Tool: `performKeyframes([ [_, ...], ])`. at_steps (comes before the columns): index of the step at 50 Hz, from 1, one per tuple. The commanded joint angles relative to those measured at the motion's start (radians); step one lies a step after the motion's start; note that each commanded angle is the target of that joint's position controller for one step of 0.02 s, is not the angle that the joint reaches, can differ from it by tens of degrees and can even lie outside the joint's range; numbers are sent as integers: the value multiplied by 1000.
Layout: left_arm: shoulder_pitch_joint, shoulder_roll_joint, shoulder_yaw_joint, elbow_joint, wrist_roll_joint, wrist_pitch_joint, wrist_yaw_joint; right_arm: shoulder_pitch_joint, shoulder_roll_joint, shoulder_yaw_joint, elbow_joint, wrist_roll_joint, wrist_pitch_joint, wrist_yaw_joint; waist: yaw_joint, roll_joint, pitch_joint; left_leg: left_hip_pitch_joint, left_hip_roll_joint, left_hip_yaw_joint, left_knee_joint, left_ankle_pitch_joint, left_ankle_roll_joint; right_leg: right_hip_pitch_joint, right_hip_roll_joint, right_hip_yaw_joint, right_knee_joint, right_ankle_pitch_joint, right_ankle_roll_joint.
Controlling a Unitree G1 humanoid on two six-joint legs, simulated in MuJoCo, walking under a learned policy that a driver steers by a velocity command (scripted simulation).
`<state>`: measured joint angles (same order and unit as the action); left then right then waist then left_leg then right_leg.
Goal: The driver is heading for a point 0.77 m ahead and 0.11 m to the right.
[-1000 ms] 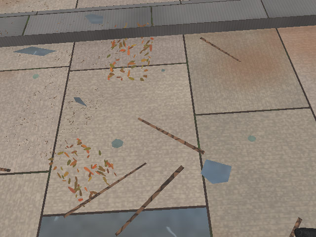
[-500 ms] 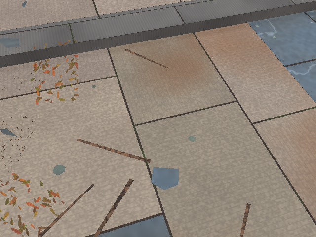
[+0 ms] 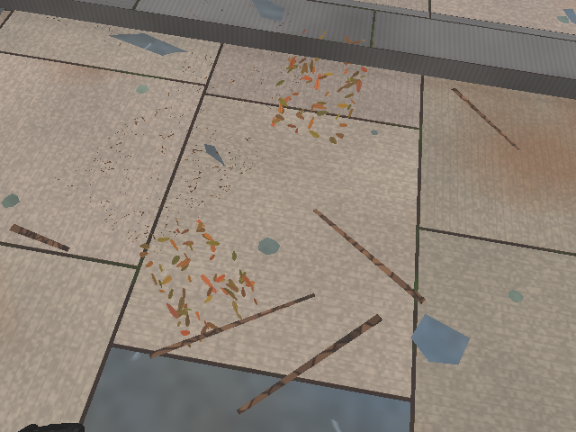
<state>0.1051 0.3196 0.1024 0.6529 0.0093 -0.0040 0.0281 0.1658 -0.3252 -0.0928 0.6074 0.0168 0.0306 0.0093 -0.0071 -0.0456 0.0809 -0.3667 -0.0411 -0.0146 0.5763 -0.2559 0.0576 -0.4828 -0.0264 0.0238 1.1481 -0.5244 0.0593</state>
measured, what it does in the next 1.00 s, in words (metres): steps on the spot: right foot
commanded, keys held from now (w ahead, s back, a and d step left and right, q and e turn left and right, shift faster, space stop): q+shift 0.24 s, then e+shift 0.64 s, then w+e+shift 0.12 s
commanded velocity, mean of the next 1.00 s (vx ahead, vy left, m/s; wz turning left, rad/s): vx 0.03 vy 0.00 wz -0.08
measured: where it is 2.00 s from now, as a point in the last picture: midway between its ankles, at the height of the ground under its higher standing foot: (409, 296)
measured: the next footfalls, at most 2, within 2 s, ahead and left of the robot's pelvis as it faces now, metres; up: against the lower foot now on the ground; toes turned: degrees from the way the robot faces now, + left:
right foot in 0.36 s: +0.14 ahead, -0.11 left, +0.00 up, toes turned +23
right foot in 1.04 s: +0.09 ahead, -0.18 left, +0.00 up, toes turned -19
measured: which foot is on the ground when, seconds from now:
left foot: down 0.00-1.00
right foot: up 0.00-0.34, down 0.36-0.66, up 0.68-1.00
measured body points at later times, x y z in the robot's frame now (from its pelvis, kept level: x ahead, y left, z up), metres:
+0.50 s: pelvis +0.05 -0.03 +0.01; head +0.07 -0.03 +0.45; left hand +0.12 +0.26 -0.09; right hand +0.30 -0.22 -0.08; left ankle +0.02 +0.09 -0.73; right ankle +0.10 -0.13 -0.73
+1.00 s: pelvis +0.08 -0.05 +0.00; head +0.12 -0.07 +0.45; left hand +0.31 +0.18 -0.07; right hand +0.15 -0.36 -0.10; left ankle +0.02 +0.09 -0.73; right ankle +0.06 -0.17 -0.71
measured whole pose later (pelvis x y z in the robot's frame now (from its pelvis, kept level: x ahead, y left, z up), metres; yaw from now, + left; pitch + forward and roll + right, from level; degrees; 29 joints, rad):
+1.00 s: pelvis +0.08 -0.05 +0.00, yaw -11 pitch +2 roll +1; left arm 0.15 0.31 0.06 0.56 -0.04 0.07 -0.04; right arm 0.19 -0.32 -0.09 0.69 0.02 -0.01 -0.01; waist -0.03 0.00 0.05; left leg -0.13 0.08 0.21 0.45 -0.35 -0.03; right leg -0.42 -0.08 -0.06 0.76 -0.40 0.03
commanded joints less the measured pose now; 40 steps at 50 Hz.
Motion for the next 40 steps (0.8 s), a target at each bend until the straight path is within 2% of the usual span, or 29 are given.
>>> performKeyframes([
  [1, -55, 106, 26, -96, 9, -21, 11, -49, -170, -42, -84, 8, -11, -32, 13, 149, -168, 241, 233, -365, -238, 345, 178, -170, 10, 79, -13, 125, -4],
  [3, -20, 77, 17, -74, 6, -21, 4, -48, -174, -44, -87, 0, -4, -44, 21, 136, -192, 224, 203, -353, -228, 352, 172, -129, 44, 76, -89, 179, 11],
  [6, -38, 53, 5, -69, 1, -19, 1, -36, -188, -50, -86, 7, 3, -52, 10, 144, -188, 204, 174, -396, -218, 252, 158, -101, 79, 91, -235, 214, 28],
  [9, -57, 57, 4, -68, -4, -21, -4, -47, -192, -53, -94, 6, 10, -52, 1, 178, -169, 162, 152, -460, -210, 138, 142, -57, 100, 110, -340, 230, 30],
  [12, -68, 68, 7, -69, -10, -32, -11, -48, -194, -54, -99, 7, 16, -45, -12, 209, -169, 160, 142, -531, -185, 145, 135, -7, 113, 129, -432, 219, 19],
  [14, -17, 82, 7, -45, -10, -38, -20, -66, -167, -39, -102, -2, 18, -41, -15, 234, -218, 202, 159, -507, -127, 261, 129, 53, 80, 104, -476, 224, 7],
  [16, 11, 70, 0, -35, -6, -46, -33, -67, -124, -13, -93, -5, 19, -36, -6, 231, -233, 182, 155, -486, -83, 345, 120, 177, 52, 70, -586, 304, -16],
  [17, 18, 47, -9, -33, 0, -50, -40, -60, -84, 5, -82, -8, 17, -35, 8, 210, -225, 150, 131, -463, -77, 290, 91, 269, 34, 70, -708, 422, -36],
  [18, -9, 41, -22, -46, 22, -51, -43, 2, -16, 30, -56, -26, 10, -33, -17, 118, -222, 122, 75, -406, -43, 113, 34, 346, -53, 184, -795, 547, -68],
  [19, -79, 72, -30, -69, 36, -49, -40, 113, -6, 34, -31, -50, 1, -31, -118, -79, -189, 116, -26, -276, 43, -182, -24, 316, -162, 328, -806, 689, -141],
  [20, -106, 36, -45, -61, 41, -47, -41, 80, -52, 21, -36, -54, -5, -33, -125, -155, -120, 141, -13, -207, 2, -174, -75, 175, -203, 425, -853, 528, -251],
  [21, -109, 34, -44, -67, 20, -43, -44, 25, -89, 12, -32, -55, -12, -37, -91, -124, -85, 177, 4, -188, -53, -93, -85, 144, -148, 410, -864, 383, -232],
  [22, -70, 68, -34, -56, 3, -37, -43, -27, -97, 6, -33, -53, -16, -37, -53, -99, -84, 196, -3, -170, -69, -45, -81, 144, -109, 377, -861, 297, -192],
  [23, -36, 132, -17, -56, -15, -32, -40, -62, -95, 3, -38, -49, -14, -38, -32, -97, -73, 194, -15, -147, -55, -38, -74, 144, -89, 386, -858, 265, -176],
  [24, -22, 177, -1, -59, -23, -28, -34, -65, -93, 0, -46, -44, -15, -39, -28, -103, -61, 164, -21, -122, -46, -49, -74, 156, -93, 418, -852, 258, -180],
  [25, -9, 188, 4, -64, -26, -23, -27, -60, -81, 1, -44, -37, -21, -39, -26, -113, -64, 142, -28, -99, -37, -68, -74, 176, -96, 440, -840, 278, -188],
  [29, 13, 159, 15, -93, -39, 4, -5, -23, -50, -6, -19, -19, -46, -33, -14, -131, -137, 96, -41, -85, -37, -86, -71, 275, -94, 508, -762, 477, -226],
  [31, -12, 146, 19, -116, -46, 20, 0, 9, -53, -14, -1, -18, -57, -25, -26, -89, -182, 175, -5, -99, -97, -6, -51, 241, -66, 487, -698, 557, -205],
  [32, -22, 129, 15, -132, -49, 26, -1, 26, -73, -22, 7, -23, -56, -23, -26, -26, -197, 251, 56, -143, -144, 71, -19, 168, -23, 430, -632, 511, -170],
  [33, 2, 110, 9, -146, -51, 28, -5, 13, -117, -34, 11, -34, -50, -24, 6, 134, -167, 306, 165, -250, -190, 233, 54, 38, 64, 305, -525, 334, -115],
  [34, 53, 105, 7, -137, -45, 26, -12, 2, -127, -38, 7, -48, -48, -26, 14, 280, -157, 370, 340, -396, -234, 448, 163, -86, 142, 172, -361, 47, -56],
  [35, 82, 150, 26, -120, -36, 26, -17, -24, -98, -28, -12, -51, -50, -34, 15, 244, -162, 367, 442, -427, -225, 582, 232, -145, 91, 131, -121, -98, -16],
  [36, 90, 172, 38, -107, -38, 30, -22, -43, -74, -18, -24, -41, -48, -44, 25, 152, -158, 338, 431, -362, -211, 597, 224, -149, 50, 116, -8, -70, 4],
  [37, 92, 155, 36, -101, -42, 40, -25, -75, -67, -15, -26, -29, -46, -52, 36, 111, -132, 317, 382, -275, -200, 577, 191, -160, 21, 100, 33, -12, 22],
  [38, 77, 120, 22, -105, -42, 47, -30, -81, -75, -15, -21, -19, -45, -57, 27, 110, -108, 327, 341, -204, -204, 566, 166, -195, -5, 78, 18, 54, 34],
  [40, 27, 80, 2, -132, -48, 50, -41, -40, -105, -23, -6, -28, -33, -64, -14, 147, -90, 346, 299, -105, -218, 585, 162, -208, -26, 14, -41, 124, 52],
])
